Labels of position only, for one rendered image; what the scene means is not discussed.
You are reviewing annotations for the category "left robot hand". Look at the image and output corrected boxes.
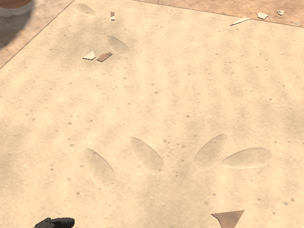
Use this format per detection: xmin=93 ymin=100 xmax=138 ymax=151
xmin=34 ymin=218 xmax=75 ymax=228

